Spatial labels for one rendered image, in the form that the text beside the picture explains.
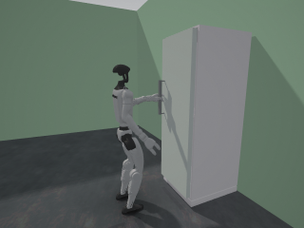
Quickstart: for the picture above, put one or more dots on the right robot upper arm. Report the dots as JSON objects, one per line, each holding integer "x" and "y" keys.
{"x": 127, "y": 96}

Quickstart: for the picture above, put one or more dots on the left robot forearm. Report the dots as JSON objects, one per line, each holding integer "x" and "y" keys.
{"x": 141, "y": 99}

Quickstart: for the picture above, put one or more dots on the right robot forearm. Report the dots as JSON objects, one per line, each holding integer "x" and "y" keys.
{"x": 137, "y": 131}

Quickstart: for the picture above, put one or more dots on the right robot shin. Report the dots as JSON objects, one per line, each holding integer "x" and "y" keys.
{"x": 133, "y": 188}

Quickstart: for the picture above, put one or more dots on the right robot hand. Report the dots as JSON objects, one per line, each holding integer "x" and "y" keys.
{"x": 149, "y": 143}

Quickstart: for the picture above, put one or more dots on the robot right thigh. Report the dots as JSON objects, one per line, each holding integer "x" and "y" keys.
{"x": 136, "y": 153}

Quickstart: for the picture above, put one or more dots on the handle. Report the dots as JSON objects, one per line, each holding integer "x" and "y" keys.
{"x": 160, "y": 95}

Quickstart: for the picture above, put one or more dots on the left robot hand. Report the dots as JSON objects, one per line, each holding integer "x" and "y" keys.
{"x": 156, "y": 98}

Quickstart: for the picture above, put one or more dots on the fridge door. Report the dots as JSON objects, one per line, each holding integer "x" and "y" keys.
{"x": 179, "y": 54}

